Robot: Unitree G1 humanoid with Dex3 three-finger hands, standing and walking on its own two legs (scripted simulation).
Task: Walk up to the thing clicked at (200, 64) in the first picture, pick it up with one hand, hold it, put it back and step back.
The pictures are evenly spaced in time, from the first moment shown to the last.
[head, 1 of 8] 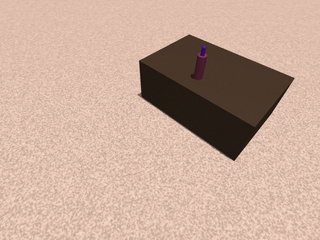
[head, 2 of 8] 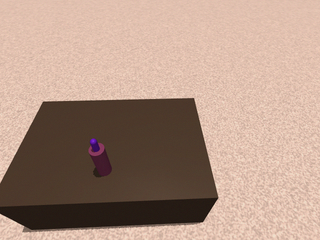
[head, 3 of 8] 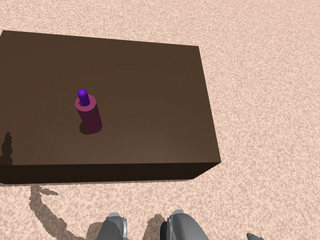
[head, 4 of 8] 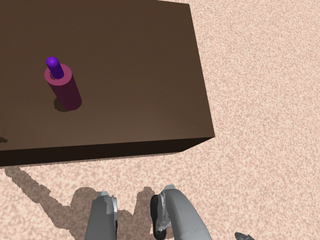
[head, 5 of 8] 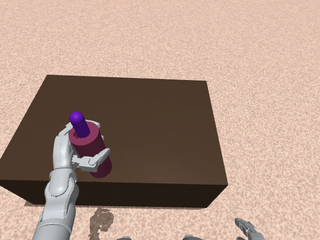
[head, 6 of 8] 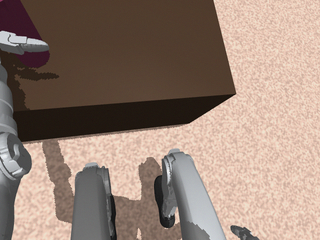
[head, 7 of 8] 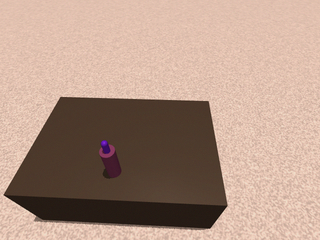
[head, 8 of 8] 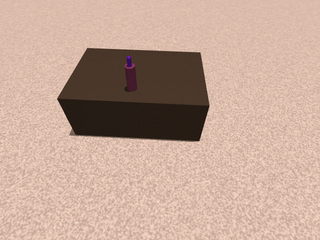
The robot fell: no
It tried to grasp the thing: yes
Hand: left
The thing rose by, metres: 0.27
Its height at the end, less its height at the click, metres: +0.00
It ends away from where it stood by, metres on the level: 0.02
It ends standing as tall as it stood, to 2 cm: yes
